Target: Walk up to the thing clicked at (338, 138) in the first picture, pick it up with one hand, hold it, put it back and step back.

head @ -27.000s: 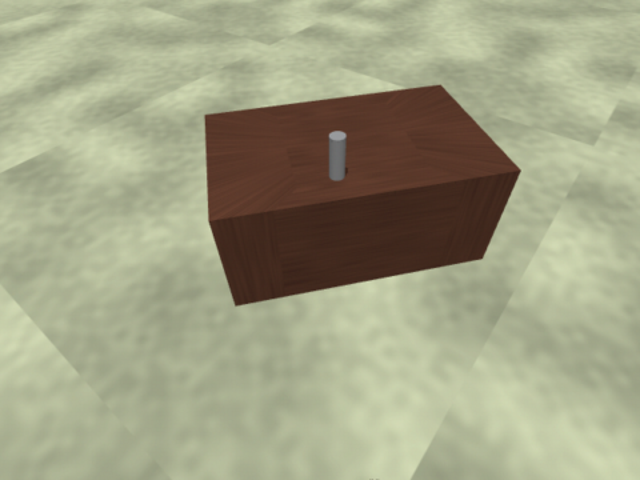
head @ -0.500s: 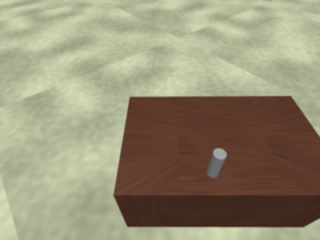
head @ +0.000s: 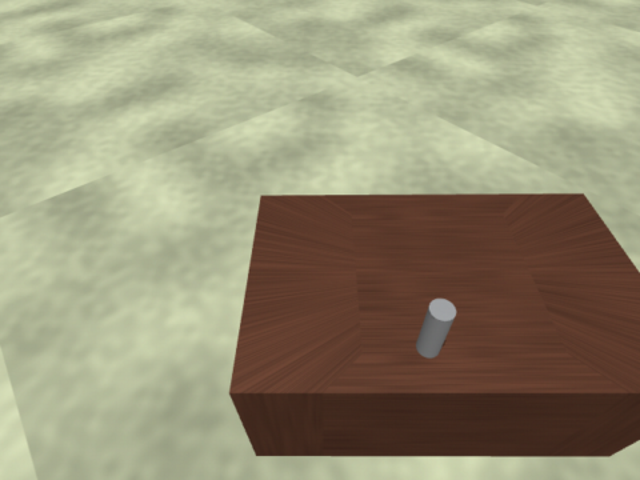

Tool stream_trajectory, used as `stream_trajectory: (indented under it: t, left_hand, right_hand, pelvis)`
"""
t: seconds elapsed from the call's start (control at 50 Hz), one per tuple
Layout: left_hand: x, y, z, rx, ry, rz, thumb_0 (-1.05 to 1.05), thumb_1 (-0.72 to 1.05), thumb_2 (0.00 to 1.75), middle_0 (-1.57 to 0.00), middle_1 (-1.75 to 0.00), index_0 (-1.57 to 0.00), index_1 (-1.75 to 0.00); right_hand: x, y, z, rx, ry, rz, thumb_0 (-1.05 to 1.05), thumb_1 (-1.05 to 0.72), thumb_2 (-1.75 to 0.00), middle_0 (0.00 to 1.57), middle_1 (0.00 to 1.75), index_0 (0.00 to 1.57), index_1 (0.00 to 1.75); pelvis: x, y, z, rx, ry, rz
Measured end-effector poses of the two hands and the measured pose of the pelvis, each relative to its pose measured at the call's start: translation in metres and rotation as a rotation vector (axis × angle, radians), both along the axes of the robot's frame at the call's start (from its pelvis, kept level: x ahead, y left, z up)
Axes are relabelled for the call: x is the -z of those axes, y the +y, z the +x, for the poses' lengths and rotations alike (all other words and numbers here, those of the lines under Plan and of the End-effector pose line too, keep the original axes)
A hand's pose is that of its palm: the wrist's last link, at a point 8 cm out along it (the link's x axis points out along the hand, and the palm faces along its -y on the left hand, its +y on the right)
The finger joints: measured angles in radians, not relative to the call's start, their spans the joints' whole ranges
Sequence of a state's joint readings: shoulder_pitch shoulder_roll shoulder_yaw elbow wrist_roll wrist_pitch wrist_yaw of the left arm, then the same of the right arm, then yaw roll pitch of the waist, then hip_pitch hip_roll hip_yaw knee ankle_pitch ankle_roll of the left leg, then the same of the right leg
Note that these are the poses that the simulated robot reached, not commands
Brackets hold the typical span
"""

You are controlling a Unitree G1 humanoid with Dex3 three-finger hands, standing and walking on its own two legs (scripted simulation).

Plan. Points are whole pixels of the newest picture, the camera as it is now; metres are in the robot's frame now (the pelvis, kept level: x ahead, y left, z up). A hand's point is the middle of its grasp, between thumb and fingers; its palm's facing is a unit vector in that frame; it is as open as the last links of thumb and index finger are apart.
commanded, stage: stand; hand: right
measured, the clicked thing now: (434, 329) +0.48 -0.22 -0.26
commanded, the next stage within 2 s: step back in 0.36 s
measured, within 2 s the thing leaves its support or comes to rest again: neither
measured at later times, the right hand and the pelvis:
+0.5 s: hand out of the picture +0.06 -0.26 -0.16, palm faces -0.02 +0.94 -0.35, open 7.4 cm; pelvis -0.02 +0.00 -0.01, yaw +0 degrees
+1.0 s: hand out of the picture -0.08 -0.22 -0.15, palm faces -0.02 +0.90 -0.43, open 7.4 cm; pelvis -0.12 +0.05 -0.02, yaw -1 degrees
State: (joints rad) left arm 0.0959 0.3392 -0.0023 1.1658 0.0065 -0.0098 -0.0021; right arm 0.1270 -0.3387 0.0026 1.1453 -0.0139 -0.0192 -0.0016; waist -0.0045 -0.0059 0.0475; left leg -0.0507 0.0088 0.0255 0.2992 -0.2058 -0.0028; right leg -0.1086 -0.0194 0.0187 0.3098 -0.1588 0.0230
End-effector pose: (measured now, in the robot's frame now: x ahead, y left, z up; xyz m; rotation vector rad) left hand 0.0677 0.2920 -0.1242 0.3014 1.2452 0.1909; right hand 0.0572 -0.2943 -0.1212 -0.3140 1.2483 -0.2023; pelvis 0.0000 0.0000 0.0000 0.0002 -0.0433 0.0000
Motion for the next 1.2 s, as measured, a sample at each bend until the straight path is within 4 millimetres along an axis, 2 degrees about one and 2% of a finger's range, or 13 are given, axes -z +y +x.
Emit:
stream_trajectory:
  t: [0.38,0.58,0.66,0.74,0.86,0.98,1.08,1.2]
  left_hand:
    - [0.000,0.002,-0.010,-0.006,0.014,0.003,0.01,0.90,0.89,-0.20,-0.30,-0.21,-0.30]
    - [0.006,0.013,-0.017,0.012,0.001,0.061,0.01,0.90,0.89,-0.20,-0.30,-0.21,-0.30]
    - [0.008,0.015,-0.023,0.037,-0.020,0.066,0.01,0.90,0.89,-0.20,-0.30,-0.21,-0.30]
    - [0.010,0.025,-0.023,0.062,-0.055,0.062,0.01,0.90,0.89,-0.20,-0.30,-0.21,-0.30]
    - [0.028,0.049,-0.014,0.072,-0.156,0.029,0.01,0.90,0.89,-0.20,-0.30,-0.21,-0.30]
    - [0.021,0.053,-0.035,0.066,-0.128,0.004,0.01,0.91,0.89,-0.20,-0.30,-0.21,-0.30]
    - [0.017,0.057,-0.067,0.086,-0.085,0.013,0.01,0.90,0.89,-0.20,-0.30,-0.21,-0.30]
    - [0.017,0.056,-0.097,0.119,-0.045,0.050,0.01,0.90,0.89,-0.20,-0.30,-0.21,-0.30]
  right_hand:
    - [0.002,0.001,-0.006,0.002,0.011,0.010,0.00,-0.90,-0.90,0.20,0.30,0.20,0.30]
    - [0.011,-0.021,-0.009,0.006,0.004,-0.021,0.00,-0.90,-0.90,0.20,0.30,0.20,0.30]
    - [0.012,-0.025,-0.015,0.001,-0.007,-0.044,0.00,-0.90,-0.90,0.20,0.30,0.20,0.30]
    - [0.008,-0.016,-0.035,0.002,-0.013,-0.055,0.00,-0.90,-0.90,0.20,0.30,0.20,0.30]
    - [0.007,0.009,-0.086,-0.002,0.025,-0.108,0.00,-0.90,-0.90,0.20,0.30,0.20,0.30]
    - [-0.009,0.034,-0.134,0.028,0.072,-0.095,0.00,-0.90,-0.90,0.20,0.30,0.20,0.30]
    - [-0.009,0.037,-0.144,0.046,0.034,-0.098,0.00,-0.90,-0.90,0.21,0.30,0.20,0.30]
    - [0.006,0.028,-0.151,0.048,-0.048,-0.077,0.00,-0.90,-0.90,0.21,0.30,0.20,0.30]
  pelvis:
    - [0.000,0.000,-0.004,0.000,0.006,0.003]
    - [0.015,-0.008,-0.037,0.005,0.017,0.005]
    - [0.020,-0.002,-0.053,0.010,0.012,0.010]
    - [0.022,0.012,-0.068,0.004,0.027,0.018]
    - [0.035,0.038,-0.095,0.004,0.016,0.017]
    - [0.018,0.047,-0.112,0.007,0.024,-0.029]
    - [0.015,0.052,-0.130,0.038,0.029,-0.028]
    - [0.025,0.047,-0.156,0.078,0.021,0.000]
